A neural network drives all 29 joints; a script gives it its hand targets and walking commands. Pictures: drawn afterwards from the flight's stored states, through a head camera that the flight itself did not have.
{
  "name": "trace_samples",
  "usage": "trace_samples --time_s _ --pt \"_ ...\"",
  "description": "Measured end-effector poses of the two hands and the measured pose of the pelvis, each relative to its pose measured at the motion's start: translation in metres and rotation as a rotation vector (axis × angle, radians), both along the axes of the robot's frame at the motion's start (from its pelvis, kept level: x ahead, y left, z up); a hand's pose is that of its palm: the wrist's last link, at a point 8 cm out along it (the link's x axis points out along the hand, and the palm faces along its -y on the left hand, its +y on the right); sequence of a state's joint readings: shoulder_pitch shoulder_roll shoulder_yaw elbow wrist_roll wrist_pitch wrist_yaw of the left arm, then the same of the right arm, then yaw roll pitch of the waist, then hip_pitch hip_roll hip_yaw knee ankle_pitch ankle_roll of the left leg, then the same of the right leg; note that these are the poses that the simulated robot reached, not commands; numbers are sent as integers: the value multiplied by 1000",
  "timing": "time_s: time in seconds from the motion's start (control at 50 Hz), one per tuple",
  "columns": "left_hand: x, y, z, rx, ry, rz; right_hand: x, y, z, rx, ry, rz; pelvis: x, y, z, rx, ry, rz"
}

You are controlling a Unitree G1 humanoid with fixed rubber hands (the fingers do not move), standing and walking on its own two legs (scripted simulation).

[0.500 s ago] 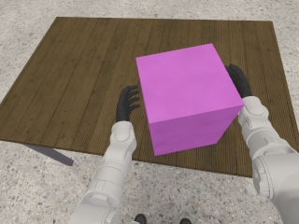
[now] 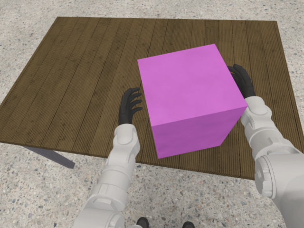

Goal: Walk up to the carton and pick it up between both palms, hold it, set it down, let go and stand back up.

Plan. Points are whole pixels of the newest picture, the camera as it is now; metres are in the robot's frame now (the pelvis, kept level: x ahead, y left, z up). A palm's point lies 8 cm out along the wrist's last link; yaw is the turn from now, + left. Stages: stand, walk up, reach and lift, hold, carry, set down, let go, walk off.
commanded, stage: reach and lift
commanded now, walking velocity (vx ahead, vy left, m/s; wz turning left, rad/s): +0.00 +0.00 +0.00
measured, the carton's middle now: (183, 107) +0.45 +0.00 -0.02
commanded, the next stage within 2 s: none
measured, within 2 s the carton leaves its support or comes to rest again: leaves its support in 1.16 s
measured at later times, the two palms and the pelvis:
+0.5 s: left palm (126, 119) +0.36 +0.15 +0.03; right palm (241, 95) +0.46 -0.15 +0.03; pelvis +0.00 +0.00 +0.00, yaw +0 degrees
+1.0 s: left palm (124, 123) +0.35 +0.15 +0.03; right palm (239, 98) +0.45 -0.14 +0.04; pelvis -0.01 +0.00 +0.00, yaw +0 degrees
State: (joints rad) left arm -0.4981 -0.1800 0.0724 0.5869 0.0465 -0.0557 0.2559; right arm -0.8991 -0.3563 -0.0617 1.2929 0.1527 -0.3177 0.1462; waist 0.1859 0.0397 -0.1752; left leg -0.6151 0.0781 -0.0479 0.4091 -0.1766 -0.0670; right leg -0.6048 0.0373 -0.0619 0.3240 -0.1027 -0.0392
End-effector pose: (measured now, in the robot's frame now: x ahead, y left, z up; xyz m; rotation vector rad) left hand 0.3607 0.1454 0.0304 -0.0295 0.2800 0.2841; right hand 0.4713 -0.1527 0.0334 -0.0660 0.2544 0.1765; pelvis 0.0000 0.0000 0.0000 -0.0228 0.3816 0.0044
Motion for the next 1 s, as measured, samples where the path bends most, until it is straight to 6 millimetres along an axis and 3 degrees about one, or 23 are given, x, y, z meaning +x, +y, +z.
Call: trace_samples --time_s 0.6,1.0 --pt "0 0 -2 7 -38 33 -7 7 1 -6 -37 9 0 -4 0 5 0 0" --pt "-13 4 0 6 -51 81 -20 15 6 -14 -68 2 -10 -5 1 6 -13 0"
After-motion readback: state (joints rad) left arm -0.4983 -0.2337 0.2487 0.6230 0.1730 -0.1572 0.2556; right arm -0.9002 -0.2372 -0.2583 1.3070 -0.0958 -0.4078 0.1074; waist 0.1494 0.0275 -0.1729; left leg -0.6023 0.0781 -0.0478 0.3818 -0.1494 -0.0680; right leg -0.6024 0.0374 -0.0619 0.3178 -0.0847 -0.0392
